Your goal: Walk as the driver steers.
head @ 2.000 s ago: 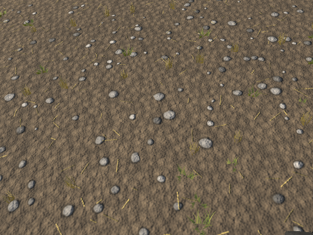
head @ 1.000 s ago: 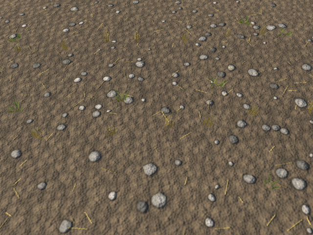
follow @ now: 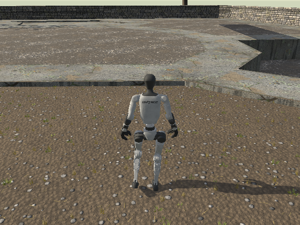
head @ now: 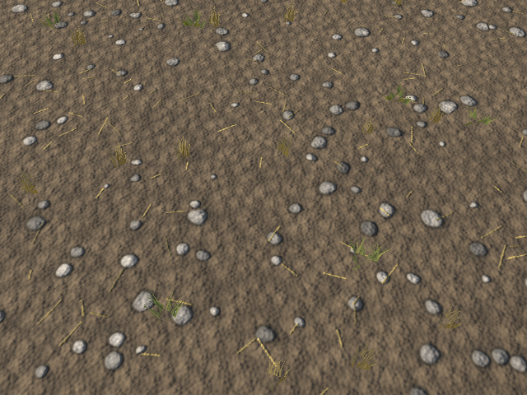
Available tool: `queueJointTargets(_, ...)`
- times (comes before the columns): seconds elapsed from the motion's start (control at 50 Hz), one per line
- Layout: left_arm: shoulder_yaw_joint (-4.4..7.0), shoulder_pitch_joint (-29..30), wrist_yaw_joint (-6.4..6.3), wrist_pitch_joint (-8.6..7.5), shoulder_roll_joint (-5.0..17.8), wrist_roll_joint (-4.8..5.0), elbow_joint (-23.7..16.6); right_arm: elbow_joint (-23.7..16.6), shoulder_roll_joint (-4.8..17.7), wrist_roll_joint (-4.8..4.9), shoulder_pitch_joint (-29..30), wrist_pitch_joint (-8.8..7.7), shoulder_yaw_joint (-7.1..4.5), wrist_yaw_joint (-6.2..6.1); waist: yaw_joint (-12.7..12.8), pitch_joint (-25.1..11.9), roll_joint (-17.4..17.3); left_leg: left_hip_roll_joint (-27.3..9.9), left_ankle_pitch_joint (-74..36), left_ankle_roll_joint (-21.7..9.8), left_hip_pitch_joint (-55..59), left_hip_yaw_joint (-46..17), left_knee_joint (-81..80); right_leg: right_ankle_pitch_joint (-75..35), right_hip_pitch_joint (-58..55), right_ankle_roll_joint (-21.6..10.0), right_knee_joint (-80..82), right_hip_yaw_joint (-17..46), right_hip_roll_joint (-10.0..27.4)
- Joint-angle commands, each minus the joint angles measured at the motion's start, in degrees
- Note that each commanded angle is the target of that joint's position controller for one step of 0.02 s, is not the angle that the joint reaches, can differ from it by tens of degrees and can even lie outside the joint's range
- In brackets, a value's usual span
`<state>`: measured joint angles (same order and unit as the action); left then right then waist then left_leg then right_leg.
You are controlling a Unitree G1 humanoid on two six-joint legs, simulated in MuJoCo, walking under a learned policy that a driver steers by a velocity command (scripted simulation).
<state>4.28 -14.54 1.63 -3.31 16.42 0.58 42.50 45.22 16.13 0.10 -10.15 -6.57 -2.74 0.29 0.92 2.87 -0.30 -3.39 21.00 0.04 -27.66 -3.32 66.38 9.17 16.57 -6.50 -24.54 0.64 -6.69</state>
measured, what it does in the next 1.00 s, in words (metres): walks ahead: left foot, then right foot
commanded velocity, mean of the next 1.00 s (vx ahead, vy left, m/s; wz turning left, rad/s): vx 0.47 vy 0.00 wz -0.15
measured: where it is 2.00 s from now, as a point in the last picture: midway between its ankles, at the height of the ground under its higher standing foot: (274, 283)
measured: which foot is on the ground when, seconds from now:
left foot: up 0.00-0.28, down 0.30-0.82, up 0.84-1.00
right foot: down 0.00-0.32, up 0.34-0.80, down 0.82-1.00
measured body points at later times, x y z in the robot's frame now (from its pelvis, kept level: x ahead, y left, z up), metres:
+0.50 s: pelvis +0.29 +0.06 +0.01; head +0.32 +0.07 +0.45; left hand +0.46 +0.30 -0.11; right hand +0.31 -0.22 -0.11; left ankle +0.32 +0.15 -0.74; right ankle +0.27 -0.09 -0.66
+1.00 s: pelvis +0.54 -0.04 +0.00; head +0.57 -0.06 +0.45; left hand +0.71 +0.20 -0.09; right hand +0.58 -0.34 -0.13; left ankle +0.53 +0.11 -0.66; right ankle +0.56 -0.14 -0.74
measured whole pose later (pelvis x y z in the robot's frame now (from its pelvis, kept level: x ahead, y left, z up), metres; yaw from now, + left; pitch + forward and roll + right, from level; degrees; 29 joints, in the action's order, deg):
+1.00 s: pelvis +0.54 -0.04 +0.00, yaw -6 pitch +2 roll +0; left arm 2.9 -10.3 1.1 -4.6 14.4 -1.2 41.3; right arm 47.7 17.9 1.2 -14.7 -1.4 -3.3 -0.8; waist -0.4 2.7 -2.3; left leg -2.4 23.8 2.5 -29.8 -2.7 63.9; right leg 8.8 16.8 -3.1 -23.7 -5.8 -0.5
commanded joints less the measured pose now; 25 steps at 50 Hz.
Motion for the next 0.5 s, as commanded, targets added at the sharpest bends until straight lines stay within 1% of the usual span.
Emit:
queueJointTargets(0.02,1.71,1.6,-1.0,-1.03,7.4,0.01,-5.1,-4.0,5.9,-0.89,-1.3,0.39,-1.7,-0.38,-2.3,-4.2,1.2,-2.6,-3.7,2.7,-6.8,-0.4,-7.3,-17.1,-5.1,-12.0,12.0,17.3,15.6)
queueJointTargets(0.06,2.28,0.5,-1.8,-0.8,9.2,0.26,-4.9,-5.7,4.3,-1.07,3.1,0.81,-1.01,-0.57,-1.2,-2.9,2.3,-1.4,-11.0,4.3,-5.4,1.0,-16.7,-16.6,-0.9,-10.2,12.3,13.6,12.9)
queueJointTargets(0.1,2.48,-1.0,-2.27,-0.27,9.6,0.58,-4.7,-6.8,3.1,-0.97,7.5,0.63,-0.44,-0.32,0.9,-2.8,3.8,0.8,-20.5,4.6,-1.7,1.6,-26.8,-12.7,1.1,-7.6,11.0,11.2,10.2)
queueJointTargets(0.12,2.53,-2.3,-2.35,0.0,9.7,0.61,-4.4,-7.3,3.1,-0.67,9.3,0.48,-0.36,-0.12,2.1,-3.2,4.4,2.0,-24.2,4.7,-0.1,1.9,-30.3,-10.6,1.1,-6.8,10.4,11.6,10.1)
queueJointTargets(0.14,2.45,-3.6,-2.34,0.13,9.5,0.58,-3.9,-7.6,3.4,-0.23,10.3,0.32,-0.4,0.14,2.8,-3.7,4.9,2.5,-26.6,4.6,0.8,1.8,-32.4,-8.5,0.0,-6.2,10.1,12.4,10.7)
queueJointTargets(0.18,2.17,-5.5,-2.31,0.23,8.5,0.8,-3.0,-8.1,4.5,0.2,11.5,-0.11,-0.65,0.67,3.5,-3.8,5.7,2.3,-27.1,3.6,0.7,0.6,-35.5,-5.3,-3.8,-5.6,7.9,14.7,12.7)
queueJointTargets(0.2,1.99,-6.3,-2.36,0.26,8.0,0.75,-2.6,-8.2,5.2,0.17,11.5,-0.41,-0.91,0.93,3.4,-3.9,5.9,2.0,-26.0,2.7,0.6,0.0,-36.7,-4.5,-6.2,-5.3,6.3,16.3,13.9)
queueJointTargets(0.24,2.0,-6.2,-2.43,0.39,8.0,0.35,-2.3,-8.2,6.6,0.11,10.0,-0.98,-1.48,1.27,2.1,-3.4,7.2,1.9,-21.3,0.6,1.5,0.1,-37.8,-5.9,-9.6,-4.5,3.4,18.8,16.1)
queueJointTargets(0.26,1.96,-5.4,-2.39,0.55,8.0,0.21,-2.3,-7.5,7.1,0.02,7.4,-1.21,-1.87,1.22,0.3,-3.7,7.7,2.4,-19.6,-0.7,4.6,1.2,-39.2,-8.9,-10.1,-3.7,1.1,18.9,15.8)
queueJointTargets(0.28,1.5,-5.1,-2.28,0.57,6.7,0.0,-2.6,-6.2,8.6,-0.42,2.4,-1.44,-2.71,0.96,-2.1,-6.3,7.3,2.6,-19.0,-2.5,11.7,1.8,-40.1,-15.0,-9.7,-2.3,-4.7,17.4,13.3)
queueJointTargets(0.3,0.42,-5.1,-2.16,0.48,4.4,-0.57,-3.6,-5.3,11.2,-1.19,-5.6,-1.66,-3.48,0.65,-5.8,-13.5,3.4,-4.6,-18.9,-6.1,24.5,-5.4,-38.7,-10.8,-4.7,-0.2,-18.5,13.9,10.1)
queueJointTargets(0.32,-0.68,-13.9,-2.15,-0.29,0.7,0.71,-4.0,-3.0,16.9,-1.63,-12.8,-0.98,-5.11,0.75,-3.8,-21.4,-13.7,-16.7,-8.5,-16.4,44.7,-30.5,-42.5,9.1,15.0,4.6,-39.9,7.0,1.4)
queueJointTargets(0.34,-0.52,-13.6,-2.21,-0.7,3.9,1.26,-3.4,-1.9,12.9,0.21,-14.8,-0.68,-4.31,1.44,-5.2,-20.6,-15.3,-19.2,7.2,-17.7,46.5,-43.9,-49.6,24.1,25.0,5.0,-47.5,9.6,2.1)
queueJointTargets(0.36,0.54,-7.1,-2.12,-0.72,8.0,1.68,-4.1,-2.6,9.1,0.69,-11.4,-0.42,-3.17,1.32,-6.2,-11.9,-8.4,-17.4,11.8,-14.8,39.8,-36.7,-50.5,19.8,29.0,4.6,-50.7,10.2,5.1)
queueJointTargets(0.38,0.45,-2.2,-2.19,-0.7,8.0,0.98,-5.3,-3.4,7.8,0.09,-7.8,0.09,-2.54,1.16,-5.5,-7.5,-4.1,-14.9,7.1,-12.8,32.5,-28.9,-50.9,15.4,28.2,4.4,-49.4,7.5,7.6)
queueJointTargets(0.4,0.43,0.4,-2.09,-0.86,7.3,0.02,-6.1,-3.3,6.5,-0.33,-5.4,0.42,-1.97,1.17,-4.3,-3.8,-3.1,-12.5,1.1,-12.6,26.1,-23.5,-52.3,12.2,27.3,4.4,-45.6,6.2,9.5)
queueJointTargets(0.42,0.57,0.2,-1.95,-0.85,6.5,-0.25,-6.1,-3.3,5.4,-0.75,-4.2,0.35,-1.47,1.08,-2.7,-2.9,-4.5,-10.6,-4.0,-12.0,22.2,-19.8,-53.5,9.6,24.4,4.5,-42.4,5.9,11.4)
queueJointTargets(0.44,0.43,-0.9,-1.8,-0.72,5.6,-0.1,-5.8,-3.1,4.8,-0.78,-3.8,0.28,-1.27,1.06,-1.9,-3.0,-5.8,-9.2,-7.5,-11.9,20.2,-17.1,-54.6,8.3,22.0,4.7,-40.4,5.2,12.0)
queueJointTargets(0.46,0.22,-1.7,-1.72,-0.59,4.5,0.0,-5.5,-2.8,4.9,-0.47,-4.2,0.14,-1.27,1.01,-1.5,-3.5,-6.2,-8.6,-10.7,-12.3,19.5,-15.0,-55.3,7.8,21.1,5.0,-38.7,4.4,12.3)
queueJointTargets(0.48,0.02,-1.4,-1.73,-0.5,3.8,-0.08,-5.7,-2.3,5.7,-0.19,-4.8,-0.01,-1.45,0.91,-1.4,-3.5,-6.0,-8.6,-13.8,-12.9,19.2,-13.3,-56.1,6.9,21.3,5.4,-36.7,3.8,12.6)
queueJointTargets(0.5,-0.22,0.1,-1.78,-0.5,3.3,-0.28,-6.3,-1.9,6.6,0.04,-5.4,-0.07,-1.7,0.74,-1.6,-3.1,-5.3,-8.9,-16.7,-13.4,19.3,-11.9,-56.8,5.3,22.4,6.0,-33.8,3.4,12.9)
